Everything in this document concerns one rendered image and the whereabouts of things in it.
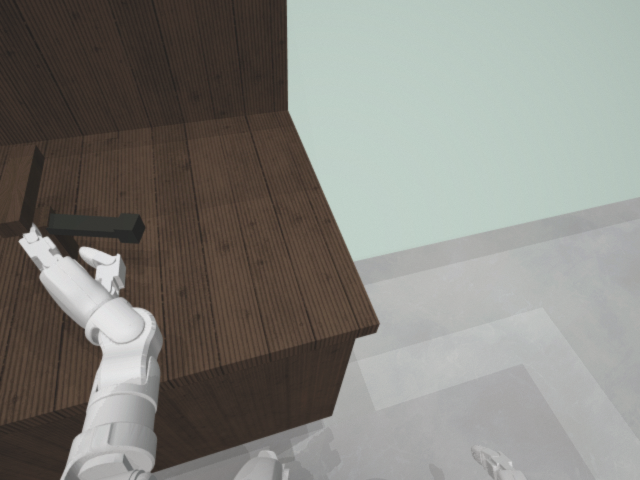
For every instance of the right robot hand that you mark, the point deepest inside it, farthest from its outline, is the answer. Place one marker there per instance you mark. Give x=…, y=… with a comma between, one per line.
x=499, y=467

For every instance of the tap lever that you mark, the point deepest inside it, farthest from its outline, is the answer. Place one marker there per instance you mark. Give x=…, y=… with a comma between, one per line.
x=128, y=228

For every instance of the counter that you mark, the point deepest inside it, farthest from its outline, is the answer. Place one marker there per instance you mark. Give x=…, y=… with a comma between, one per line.
x=176, y=110

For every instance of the left robot thigh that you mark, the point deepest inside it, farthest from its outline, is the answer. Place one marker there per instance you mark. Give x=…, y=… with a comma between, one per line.
x=263, y=468

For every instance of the robot left forearm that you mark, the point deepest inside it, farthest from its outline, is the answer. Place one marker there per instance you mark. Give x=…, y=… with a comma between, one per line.
x=117, y=434

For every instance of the left robot hand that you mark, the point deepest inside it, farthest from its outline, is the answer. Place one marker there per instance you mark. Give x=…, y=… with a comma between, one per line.
x=69, y=284

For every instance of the robot left shin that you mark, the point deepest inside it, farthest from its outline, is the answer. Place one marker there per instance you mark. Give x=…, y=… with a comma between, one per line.
x=268, y=454

